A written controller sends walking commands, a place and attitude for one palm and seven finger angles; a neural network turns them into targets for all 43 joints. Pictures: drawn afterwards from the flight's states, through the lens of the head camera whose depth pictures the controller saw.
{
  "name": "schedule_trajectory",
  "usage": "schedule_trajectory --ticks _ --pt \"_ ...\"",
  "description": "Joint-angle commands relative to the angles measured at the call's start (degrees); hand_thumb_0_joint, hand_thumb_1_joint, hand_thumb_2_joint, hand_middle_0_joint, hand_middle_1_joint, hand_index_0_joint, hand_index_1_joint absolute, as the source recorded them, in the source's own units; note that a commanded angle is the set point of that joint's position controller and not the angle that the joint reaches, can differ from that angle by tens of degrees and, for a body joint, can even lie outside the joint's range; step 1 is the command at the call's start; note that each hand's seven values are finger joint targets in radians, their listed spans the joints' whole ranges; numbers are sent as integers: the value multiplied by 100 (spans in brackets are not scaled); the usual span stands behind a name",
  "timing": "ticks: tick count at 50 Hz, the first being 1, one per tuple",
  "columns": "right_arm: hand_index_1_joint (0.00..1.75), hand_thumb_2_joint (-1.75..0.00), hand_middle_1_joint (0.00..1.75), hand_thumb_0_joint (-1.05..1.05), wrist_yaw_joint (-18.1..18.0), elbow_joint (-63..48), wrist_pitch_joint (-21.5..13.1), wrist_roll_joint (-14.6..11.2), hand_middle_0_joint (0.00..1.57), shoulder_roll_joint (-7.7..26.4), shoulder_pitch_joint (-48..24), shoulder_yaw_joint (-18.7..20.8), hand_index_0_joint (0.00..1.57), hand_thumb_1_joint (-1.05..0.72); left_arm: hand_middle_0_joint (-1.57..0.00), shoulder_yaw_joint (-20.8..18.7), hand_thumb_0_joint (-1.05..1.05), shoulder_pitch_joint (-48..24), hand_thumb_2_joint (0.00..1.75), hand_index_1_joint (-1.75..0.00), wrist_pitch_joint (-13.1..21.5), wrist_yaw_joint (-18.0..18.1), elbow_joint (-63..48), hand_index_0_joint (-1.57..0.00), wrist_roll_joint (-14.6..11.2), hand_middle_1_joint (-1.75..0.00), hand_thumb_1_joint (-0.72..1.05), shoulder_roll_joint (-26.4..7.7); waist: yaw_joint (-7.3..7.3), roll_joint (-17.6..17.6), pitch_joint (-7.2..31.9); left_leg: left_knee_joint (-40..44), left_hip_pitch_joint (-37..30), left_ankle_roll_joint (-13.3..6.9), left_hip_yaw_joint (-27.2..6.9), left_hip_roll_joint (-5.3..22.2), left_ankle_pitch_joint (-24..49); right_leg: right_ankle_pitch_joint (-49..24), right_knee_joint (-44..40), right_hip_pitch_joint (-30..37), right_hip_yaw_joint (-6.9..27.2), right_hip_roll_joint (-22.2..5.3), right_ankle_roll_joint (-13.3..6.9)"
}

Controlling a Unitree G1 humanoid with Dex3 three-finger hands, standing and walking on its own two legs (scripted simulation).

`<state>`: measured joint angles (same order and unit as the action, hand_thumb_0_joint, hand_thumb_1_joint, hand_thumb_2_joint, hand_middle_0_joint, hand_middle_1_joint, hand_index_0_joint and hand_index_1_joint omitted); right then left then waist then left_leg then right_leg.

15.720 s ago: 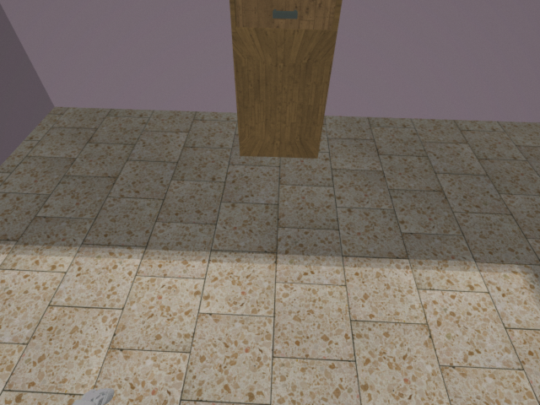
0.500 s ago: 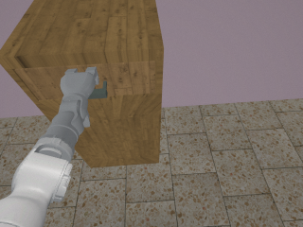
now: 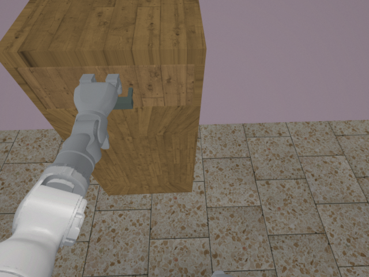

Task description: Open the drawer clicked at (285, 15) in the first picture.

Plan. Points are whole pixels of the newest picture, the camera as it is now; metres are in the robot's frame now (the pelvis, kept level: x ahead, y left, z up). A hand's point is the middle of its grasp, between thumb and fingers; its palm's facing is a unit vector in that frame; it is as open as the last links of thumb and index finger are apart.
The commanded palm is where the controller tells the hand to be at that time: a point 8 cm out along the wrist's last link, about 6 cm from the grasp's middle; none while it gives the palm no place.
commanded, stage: lower the fingers behind the handle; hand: left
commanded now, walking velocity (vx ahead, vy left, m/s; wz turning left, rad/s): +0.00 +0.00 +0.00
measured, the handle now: (113, 97) +0.54 +0.17 +0.04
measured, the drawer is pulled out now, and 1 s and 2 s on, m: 0.00 0.00 0.00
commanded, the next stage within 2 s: lift the fingers back up to retry in 0.54 s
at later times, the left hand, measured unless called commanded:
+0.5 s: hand (103, 116) +0.48 +0.18 +0.05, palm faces +0.02 +0.04 -1.00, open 13.8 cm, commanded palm +0.45 +0.18 +0.07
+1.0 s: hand (104, 110) +0.48 +0.18 +0.06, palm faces -0.02 +0.00 -1.00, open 13.8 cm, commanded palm +0.46 +0.19 +0.12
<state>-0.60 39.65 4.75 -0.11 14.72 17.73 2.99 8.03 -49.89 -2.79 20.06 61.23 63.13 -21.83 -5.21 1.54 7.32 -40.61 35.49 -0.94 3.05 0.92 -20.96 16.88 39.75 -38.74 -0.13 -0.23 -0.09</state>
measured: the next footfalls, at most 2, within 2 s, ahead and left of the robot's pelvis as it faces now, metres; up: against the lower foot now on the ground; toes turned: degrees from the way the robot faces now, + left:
none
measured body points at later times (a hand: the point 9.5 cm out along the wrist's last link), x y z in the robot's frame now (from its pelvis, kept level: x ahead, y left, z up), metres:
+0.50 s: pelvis -0.01 +0.00 -0.01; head +0.07 -0.01 +0.43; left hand +0.47 +0.18 +0.10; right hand +0.02 -0.28 -0.14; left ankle -0.02 +0.11 -0.71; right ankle +0.02 -0.12 -0.71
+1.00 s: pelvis +0.00 +0.00 +0.00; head +0.08 -0.01 +0.44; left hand +0.48 +0.18 +0.11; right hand +0.03 -0.27 -0.13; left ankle -0.02 +0.11 -0.71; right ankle +0.02 -0.12 -0.71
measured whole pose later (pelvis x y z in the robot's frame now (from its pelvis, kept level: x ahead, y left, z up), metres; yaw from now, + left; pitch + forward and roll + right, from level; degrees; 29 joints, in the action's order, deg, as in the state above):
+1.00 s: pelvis +0.00 +0.00 +0.00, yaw +0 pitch +15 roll +0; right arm -1.5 39.4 3.9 -0.3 14.2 19.9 2.8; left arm 7.5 -49.0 0.0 15.7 58.0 61.3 -23.4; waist -5.5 2.5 6.4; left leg -40.4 34.9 -1.1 2.9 0.8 -20.9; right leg 16.7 39.2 -37.9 -0.1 -0.3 0.1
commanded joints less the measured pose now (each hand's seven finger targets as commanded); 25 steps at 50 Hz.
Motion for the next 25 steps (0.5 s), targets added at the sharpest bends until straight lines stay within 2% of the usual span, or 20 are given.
schedule_trajectory --ticks 1,3,5,6,9,11,14,18,20,21,22,23,25 --pt "30 -90 30 0 -141 -445 -80 -34 20 866 601 231 20 -90 -30 -213 0 -1533 30 -120 -61 -248 -237 -30 -164 -120 -50 -934 -107 -522 1508 395 -458 -129 17 -213 1355 -1330 -419 1290 -62 205 -142" --pt "30 -90 30 0 -182 -460 -88 -41 20 902 616 201 20 -90 -30 -309 0 -1417 30 -120 -18 -322 -115 -30 -147 -120 -50 -1120 -128 -687 1280 387 -271 -143 28 -209 1144 -1164 -442 1215 -42 194 -124" --pt "30 -90 30 0 -210 -525 -85 -45 20 902 620 184 20 -90 -30 -391 0 -1348 30 -120 75 -374 -154 -30 -140 -120 -50 -1275 -70 -611 1353 350 -166 -145 39 -232 1060 -1107 -392 1249 -12 182 -129" --pt "30 -90 30 0 -218 -531 -104 -47 20 889 623 176 20 -90 -30 -242 0 -1304 30 -120 83 -394 -110 -30 -170 -120 -50 -1081 -128 -704 1254 324 -126 -153 51 -231 998 -1083 -413 1185 -5 177 -113" --pt "30 -90 30 0 -212 -545 -125 -40 20 891 687 201 20 -90 -30 -340 0 -1352 30 -120 219 -391 -371 -30 -142 -120 -50 -1168 -73 -561 1517 258 -194 -144 28 -220 1075 -1070 -321 1144 -16 190 -141" --pt "30 -90 30 0 -195 -551 -143 -39 20 854 720 217 20 -90 -30 -185 0 -1379 30 -120 234 -354 -452 -30 -136 -120 -50 -974 -91 -419 1555 221 -254 -141 27 -206 1106 -1075 -286 1028 -24 198 -137" --pt "30 -90 30 0 -167 -528 -147 -32 20 852 770 256 20 -90 -30 -245 0 -1397 30 -120 247 -286 -561 -30 -159 -120 -50 -959 -74 -439 1739 171 -312 -135 -6 -207 1208 -1128 -249 1051 -39 217 -157" --pt "30 -90 30 0 -152 -464 -173 -48 20 849 778 266 20 -90 -30 -154 0 -1617 30 -120 170 -172 -540 -30 -146 -120 -50 -886 -159 -407 1572 197 -287 -139 -25 -191 969 -843 -301 845 -31 214 -137" --pt "30 -90 30 0 -160 -425 -180 -51 20 877 781 246 20 -90 -30 -201 0 -1854 30 -120 127 -146 -511 -30 -166 -120 -50 -1041 -220 -438 1496 219 -197 -150 -28 -205 801 -712 -353 855 -7 200 -117" --pt "30 -90 30 0 -173 -420 -184 -60 20 882 779 239 20 -90 -30 -306 0 -1816 30 -120 101 -135 -417 -30 -146 -120 -50 -1158 -188 -492 1509 226 -146 -151 -44 -209 752 -646 -333 868 -11 201 -123" --pt "30 -90 30 0 -182 -426 -187 -62 20 877 773 234 20 -90 -30 -241 0 -1788 30 -120 72 -139 -381 -30 -147 -120 -50 -1087 -202 -540 1541 221 -162 -159 -32 -212 801 -706 -339 896 -4 201 -117" --pt "30 -90 30 0 -184 -433 -185 -65 20 871 764 223 20 -90 -30 -180 0 -1880 30 -120 69 -147 -427 -30 -156 -120 -50 -1028 -202 -381 1545 249 -201 -142 -48 -209 813 -688 -319 845 -29 202 -131" --pt "30 -90 30 0 -169 -397 -201 -57 20 869 788 233 20 -90 -30 -46 0 -2048 30 -120 55 -157 -384 -30 -152 -120 -50 -889 -281 -319 1482 245 -259 -138 -72 -193 781 -617 -322 697 -53 207 -132"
